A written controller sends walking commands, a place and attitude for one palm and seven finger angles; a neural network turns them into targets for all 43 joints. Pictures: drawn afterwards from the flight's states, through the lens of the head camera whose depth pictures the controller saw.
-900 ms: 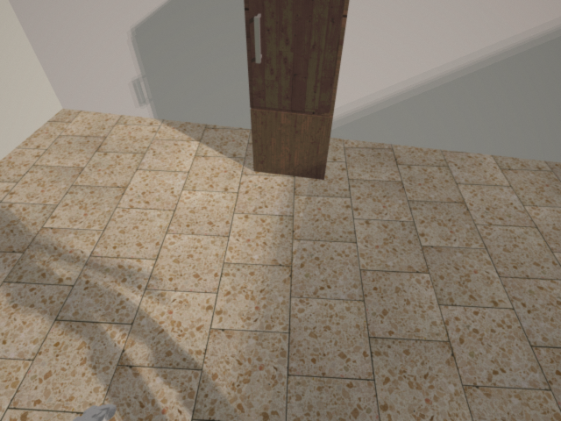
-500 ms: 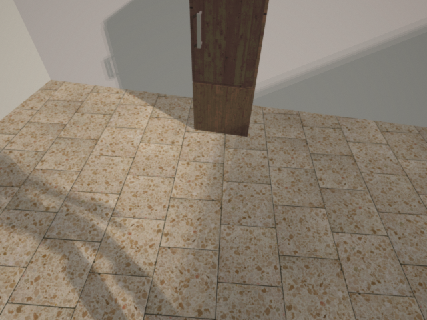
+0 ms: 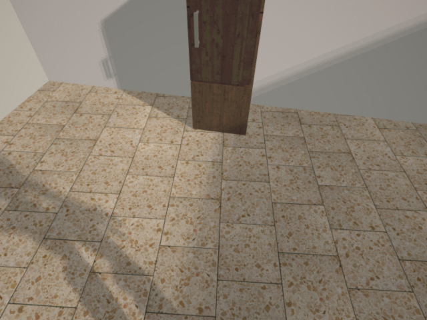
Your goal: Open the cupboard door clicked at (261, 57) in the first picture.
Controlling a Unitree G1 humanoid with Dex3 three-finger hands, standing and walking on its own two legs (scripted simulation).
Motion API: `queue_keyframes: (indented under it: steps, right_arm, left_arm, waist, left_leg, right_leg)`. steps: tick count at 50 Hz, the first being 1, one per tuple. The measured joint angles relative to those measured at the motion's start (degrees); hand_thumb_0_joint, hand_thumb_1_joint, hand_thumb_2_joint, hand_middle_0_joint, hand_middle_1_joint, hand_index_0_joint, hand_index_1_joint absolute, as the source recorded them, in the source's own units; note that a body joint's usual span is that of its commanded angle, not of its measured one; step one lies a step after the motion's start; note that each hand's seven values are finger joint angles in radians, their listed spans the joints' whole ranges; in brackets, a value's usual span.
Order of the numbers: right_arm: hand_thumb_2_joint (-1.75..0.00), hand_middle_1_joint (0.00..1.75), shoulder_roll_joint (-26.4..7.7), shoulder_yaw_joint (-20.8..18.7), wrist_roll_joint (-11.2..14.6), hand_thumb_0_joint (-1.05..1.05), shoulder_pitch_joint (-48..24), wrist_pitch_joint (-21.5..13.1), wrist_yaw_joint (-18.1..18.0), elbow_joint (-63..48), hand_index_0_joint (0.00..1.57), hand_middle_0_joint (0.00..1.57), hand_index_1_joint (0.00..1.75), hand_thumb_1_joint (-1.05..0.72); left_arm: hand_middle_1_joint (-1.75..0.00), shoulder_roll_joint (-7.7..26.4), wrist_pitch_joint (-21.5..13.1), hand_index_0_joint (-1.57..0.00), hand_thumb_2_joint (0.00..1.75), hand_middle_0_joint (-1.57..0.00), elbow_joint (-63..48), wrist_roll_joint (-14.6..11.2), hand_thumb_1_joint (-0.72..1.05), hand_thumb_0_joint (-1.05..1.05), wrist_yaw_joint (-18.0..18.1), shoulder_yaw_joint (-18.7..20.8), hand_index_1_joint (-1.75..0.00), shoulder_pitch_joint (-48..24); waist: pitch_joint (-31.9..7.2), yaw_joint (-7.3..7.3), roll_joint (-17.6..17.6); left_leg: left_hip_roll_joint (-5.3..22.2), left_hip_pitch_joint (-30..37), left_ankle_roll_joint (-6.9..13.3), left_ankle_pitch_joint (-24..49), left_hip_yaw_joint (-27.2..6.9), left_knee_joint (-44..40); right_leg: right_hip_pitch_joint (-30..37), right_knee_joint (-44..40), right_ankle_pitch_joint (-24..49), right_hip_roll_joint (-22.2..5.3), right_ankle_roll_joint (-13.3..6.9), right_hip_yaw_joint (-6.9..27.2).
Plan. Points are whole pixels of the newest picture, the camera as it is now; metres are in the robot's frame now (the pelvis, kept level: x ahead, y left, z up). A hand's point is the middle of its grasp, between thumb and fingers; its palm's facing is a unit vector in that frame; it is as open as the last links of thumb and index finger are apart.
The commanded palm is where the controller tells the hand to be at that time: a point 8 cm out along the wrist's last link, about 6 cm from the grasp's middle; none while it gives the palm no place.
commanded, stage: look at it before walking up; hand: left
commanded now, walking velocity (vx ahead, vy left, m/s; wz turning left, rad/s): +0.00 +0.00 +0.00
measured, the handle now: (197, 29) +1.48 +0.17 -0.04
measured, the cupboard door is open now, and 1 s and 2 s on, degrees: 0 0 0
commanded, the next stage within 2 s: walk to a spot facing it in 0.54 s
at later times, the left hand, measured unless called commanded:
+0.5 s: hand out of the picture +0.08 +0.24 -0.16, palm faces -0.03 -0.94 -0.33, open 7.4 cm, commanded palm none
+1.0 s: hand out of the picture +0.03 +0.22 -0.20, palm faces +0.05 -0.99 -0.15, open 7.4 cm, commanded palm none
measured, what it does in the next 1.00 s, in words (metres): shifts its weight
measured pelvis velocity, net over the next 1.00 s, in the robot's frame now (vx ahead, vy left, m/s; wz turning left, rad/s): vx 0.08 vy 0.03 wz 0.02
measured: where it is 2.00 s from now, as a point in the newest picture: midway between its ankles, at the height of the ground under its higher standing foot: (207, 273)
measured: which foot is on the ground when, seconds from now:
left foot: down 0.00-1.00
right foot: down 0.00-0.94, up 0.96-1.00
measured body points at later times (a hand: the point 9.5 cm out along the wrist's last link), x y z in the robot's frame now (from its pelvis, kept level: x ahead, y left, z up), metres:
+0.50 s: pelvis +0.01 +0.00 +0.00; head +0.01 +0.00 +0.45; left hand +0.08 +0.29 -0.13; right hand +0.09 -0.30 -0.13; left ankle +0.01 +0.12 -0.74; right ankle +0.01 -0.12 -0.74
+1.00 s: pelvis +0.08 +0.03 -0.01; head +0.07 +0.06 +0.44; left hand +0.03 +0.27 -0.18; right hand +0.07 -0.21 -0.15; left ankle +0.04 +0.12 -0.74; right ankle +0.01 -0.11 -0.72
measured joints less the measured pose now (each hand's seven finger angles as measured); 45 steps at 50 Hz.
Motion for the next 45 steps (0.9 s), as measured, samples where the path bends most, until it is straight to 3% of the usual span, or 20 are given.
queue_keyframes:
  steps: [35, 41, 45]
  right_arm:
    - [-0.9, 0.3, 0.19, 0.25, -0.02, 0.01, -1.43, 0.12, -0.25, 0.26, 0.2, 0.2, 0.3, -0.9]
    - [-0.9, 0.3, 2.91, 0.32, -0.77, 0.01, 3.1, 1.31, 0.14, 0.12, 0.2, 0.2, 0.3, -0.91]
    - [-0.9, 0.3, 5.26, 0.01, -0.73, 0.01, 7.26, 1.28, 0.58, 0.16, 0.2, 0.2, 0.29, -0.91]
  left_arm:
    - [-0.3, -0.2, -0.19, -0.2, 0.9, -0.21, -0.05, -0.01, 0.91, 0.01, 0.41, -0.02, -0.3, -0.49]
    - [-0.3, -2.85, 0.53, -0.2, 0.9, -0.2, -0.52, 0.56, 0.91, 0.01, -0.04, 0.3, -0.3, 3.87]
    - [-0.3, -5.01, -0.2, -0.2, 0.9, -0.2, -0.67, 0.65, 0.91, 0.0, -0.23, 0.91, -0.3, 8.05]
  waist:
    - [0.12, 0.05, -0.24]
    - [-2.8, 0.26, -0.2]
    - [-3.17, 0.36, -0.66]
  left_leg:
    - [0.39, 1.44, -0.26, -0.51, 0.14, -1.32]
    - [0.69, -1.39, 0.47, -9.32, -0.05, 6.61]
    - [1.55, -4.37, 1.1, -12.35, 2.28, 12.39]
  right_leg:
    - [1.55, -1.73, -0.21, 0.36, -0.09, 0.13]
    - [0.97, 1.58, -3.89, 0.46, -0.28, -0.62]
    - [2.29, 2.36, -6.23, -0.08, 0.08, -2.35]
